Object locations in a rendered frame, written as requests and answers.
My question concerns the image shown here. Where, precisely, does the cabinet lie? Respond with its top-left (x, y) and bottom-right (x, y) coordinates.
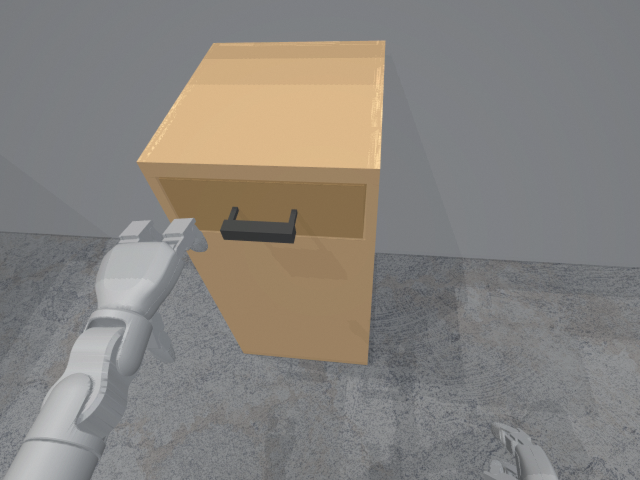
top-left (137, 41), bottom-right (385, 365)

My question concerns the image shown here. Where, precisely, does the robot left forearm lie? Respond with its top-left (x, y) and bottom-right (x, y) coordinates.
top-left (3, 308), bottom-right (153, 480)

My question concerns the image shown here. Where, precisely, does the drawer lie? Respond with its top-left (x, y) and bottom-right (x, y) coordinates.
top-left (159, 177), bottom-right (367, 239)

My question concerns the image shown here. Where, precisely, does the right robot hand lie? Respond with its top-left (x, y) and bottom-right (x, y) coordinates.
top-left (483, 422), bottom-right (559, 480)

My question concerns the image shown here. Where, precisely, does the handle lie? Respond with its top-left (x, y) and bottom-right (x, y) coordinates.
top-left (220, 207), bottom-right (297, 244)

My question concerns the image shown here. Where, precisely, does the left robot hand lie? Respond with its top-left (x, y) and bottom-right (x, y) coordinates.
top-left (95, 218), bottom-right (208, 363)

